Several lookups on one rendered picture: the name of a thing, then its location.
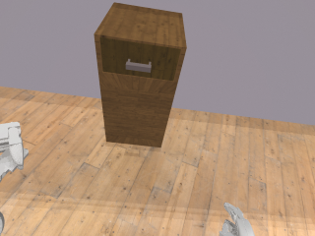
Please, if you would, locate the handle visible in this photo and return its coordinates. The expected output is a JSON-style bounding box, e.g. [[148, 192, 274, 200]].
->
[[125, 59, 152, 73]]

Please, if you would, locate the drawer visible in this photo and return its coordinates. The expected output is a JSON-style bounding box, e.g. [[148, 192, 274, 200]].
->
[[99, 37, 181, 81]]

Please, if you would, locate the right robot hand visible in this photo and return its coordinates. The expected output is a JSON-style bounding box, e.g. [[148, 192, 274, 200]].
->
[[220, 202, 255, 236]]

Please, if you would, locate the cabinet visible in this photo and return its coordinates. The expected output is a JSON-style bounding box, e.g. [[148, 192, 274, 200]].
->
[[94, 2, 187, 148]]

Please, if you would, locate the left robot hand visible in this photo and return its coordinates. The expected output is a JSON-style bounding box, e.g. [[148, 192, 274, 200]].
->
[[0, 122, 29, 182]]

